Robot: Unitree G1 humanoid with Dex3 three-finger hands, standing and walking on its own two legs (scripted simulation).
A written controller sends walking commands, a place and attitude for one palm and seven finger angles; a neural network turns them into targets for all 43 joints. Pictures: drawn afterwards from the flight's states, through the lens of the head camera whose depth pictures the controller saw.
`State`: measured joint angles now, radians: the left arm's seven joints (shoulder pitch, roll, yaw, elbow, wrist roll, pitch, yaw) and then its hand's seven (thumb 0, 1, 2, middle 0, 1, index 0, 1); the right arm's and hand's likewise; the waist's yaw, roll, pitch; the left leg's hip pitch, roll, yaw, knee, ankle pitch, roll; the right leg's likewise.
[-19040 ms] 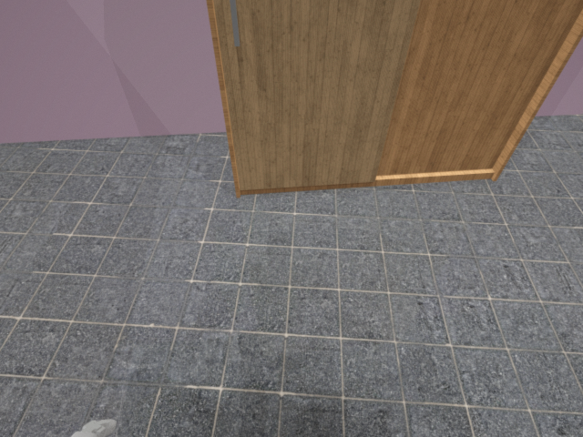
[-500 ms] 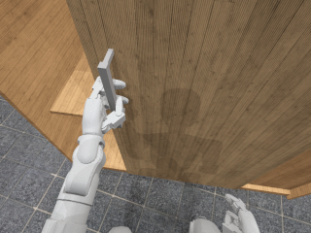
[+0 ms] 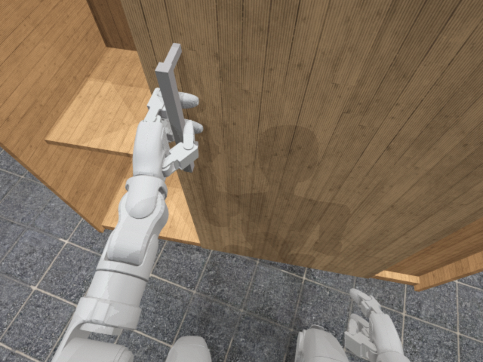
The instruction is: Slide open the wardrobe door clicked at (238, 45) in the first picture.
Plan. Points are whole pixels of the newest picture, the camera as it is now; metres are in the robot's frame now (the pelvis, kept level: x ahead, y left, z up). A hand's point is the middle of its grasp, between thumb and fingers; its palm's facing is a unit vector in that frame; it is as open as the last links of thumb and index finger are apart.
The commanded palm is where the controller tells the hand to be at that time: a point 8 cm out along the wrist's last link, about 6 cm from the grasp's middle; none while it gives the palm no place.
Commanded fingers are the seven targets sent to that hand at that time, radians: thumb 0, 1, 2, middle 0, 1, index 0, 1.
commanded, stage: step sideways, sliding the door along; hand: left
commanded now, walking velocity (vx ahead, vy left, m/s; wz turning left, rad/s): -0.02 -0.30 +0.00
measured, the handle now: (182, 118) +0.43 +0.19 +0.10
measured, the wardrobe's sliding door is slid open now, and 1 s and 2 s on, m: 0.45 0.49 0.49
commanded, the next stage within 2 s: stop walking and hold the door there in 0.44 s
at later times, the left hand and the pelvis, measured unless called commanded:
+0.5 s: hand (233, 148) +0.39 +0.10 +0.11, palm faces +0.41 -0.91 -0.06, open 6.0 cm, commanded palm +0.35 +0.07 +0.10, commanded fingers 0.00 0.90 0.90 -0.45 -1.40 -0.45 -1.40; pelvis +0.02 -0.15 +0.00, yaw +2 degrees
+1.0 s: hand (227, 148) +0.39 +0.11 +0.10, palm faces +0.53 -0.81 -0.27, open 6.0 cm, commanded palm +0.34 +0.13 +0.09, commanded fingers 0.00 0.90 0.90 -0.45 -1.40 -0.45 -1.40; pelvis +0.03 -0.21 -0.01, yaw -2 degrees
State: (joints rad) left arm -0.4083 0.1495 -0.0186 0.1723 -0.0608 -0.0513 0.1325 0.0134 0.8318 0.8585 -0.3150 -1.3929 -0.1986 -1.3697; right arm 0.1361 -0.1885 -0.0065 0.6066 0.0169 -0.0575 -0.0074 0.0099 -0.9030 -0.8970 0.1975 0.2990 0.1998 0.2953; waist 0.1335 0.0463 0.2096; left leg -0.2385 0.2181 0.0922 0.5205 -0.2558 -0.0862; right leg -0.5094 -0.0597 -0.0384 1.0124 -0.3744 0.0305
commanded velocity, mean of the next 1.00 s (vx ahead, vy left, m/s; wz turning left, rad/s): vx -0.03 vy -0.07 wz -0.03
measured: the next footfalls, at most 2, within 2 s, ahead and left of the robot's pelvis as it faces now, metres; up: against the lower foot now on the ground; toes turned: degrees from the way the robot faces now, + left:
right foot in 0.14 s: +0.07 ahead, -0.23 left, +0.00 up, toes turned -4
left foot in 0.32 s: +0.04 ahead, +0.02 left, +0.00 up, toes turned +13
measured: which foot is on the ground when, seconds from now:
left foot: down 0.00-0.14, up 0.16-0.30, down 0.32-0.64, up 0.66-0.90, down 0.92-1.00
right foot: up 0.00-0.12, down 0.14-0.30, up 0.32-0.62, down 0.64-0.94, up 0.96-1.00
